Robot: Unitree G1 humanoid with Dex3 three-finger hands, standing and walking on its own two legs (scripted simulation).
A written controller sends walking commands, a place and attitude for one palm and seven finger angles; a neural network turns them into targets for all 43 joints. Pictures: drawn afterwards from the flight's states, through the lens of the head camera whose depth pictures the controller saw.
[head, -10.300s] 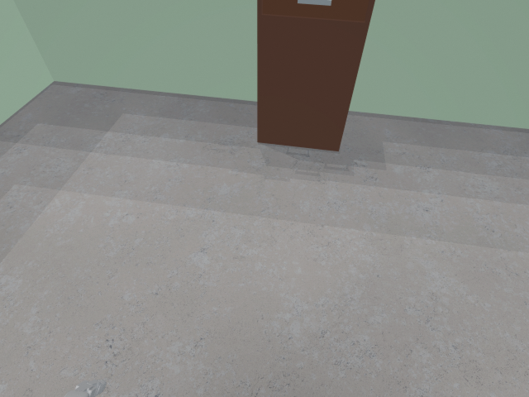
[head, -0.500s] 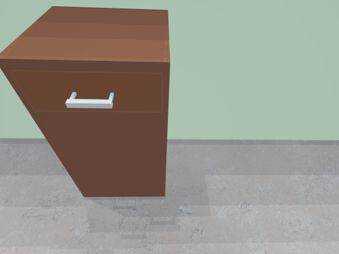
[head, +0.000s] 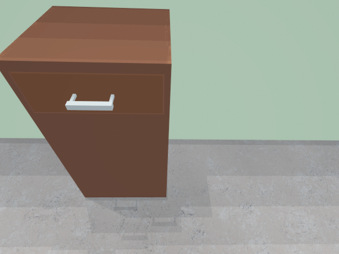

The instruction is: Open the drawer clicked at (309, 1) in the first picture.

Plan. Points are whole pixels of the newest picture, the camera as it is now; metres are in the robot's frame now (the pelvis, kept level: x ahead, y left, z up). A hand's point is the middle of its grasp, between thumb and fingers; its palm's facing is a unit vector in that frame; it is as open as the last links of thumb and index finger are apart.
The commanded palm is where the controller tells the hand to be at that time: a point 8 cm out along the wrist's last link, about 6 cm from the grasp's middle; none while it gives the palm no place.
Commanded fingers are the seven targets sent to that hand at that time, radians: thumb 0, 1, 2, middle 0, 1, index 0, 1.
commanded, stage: come to a stop and stand still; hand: left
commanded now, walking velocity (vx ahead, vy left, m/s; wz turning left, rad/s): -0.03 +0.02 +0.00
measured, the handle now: (91, 101) +0.53 +0.29 +0.04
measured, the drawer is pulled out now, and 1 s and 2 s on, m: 0.00 0.00 0.00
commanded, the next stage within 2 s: look again from close up in 0.86 s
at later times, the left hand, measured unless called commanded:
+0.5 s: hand out of the picture +0.00 +0.18 -0.18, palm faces +0.03 -0.98 -0.19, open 7.3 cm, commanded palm none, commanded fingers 0.00 0.90 0.90 -0.20 -0.30 -0.20 -0.30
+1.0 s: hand out of the picture -0.05 +0.15 -0.18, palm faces +0.04 -0.99 -0.14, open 7.4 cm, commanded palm none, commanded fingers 0.00 0.90 0.90 -0.20 -0.30 -0.20 -0.30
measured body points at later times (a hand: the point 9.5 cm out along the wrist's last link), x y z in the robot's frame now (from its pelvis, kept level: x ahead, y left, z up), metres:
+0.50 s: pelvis -0.02 +0.01 +0.00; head -0.03 +0.02 +0.45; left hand +0.00 +0.23 -0.16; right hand -0.01 -0.21 -0.16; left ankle -0.02 +0.09 -0.74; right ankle +0.02 -0.10 -0.74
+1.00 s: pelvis -0.02 +0.01 +0.00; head -0.03 +0.01 +0.45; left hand -0.05 +0.20 -0.17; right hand -0.04 -0.20 -0.16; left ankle -0.02 +0.09 -0.74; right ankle +0.02 -0.10 -0.74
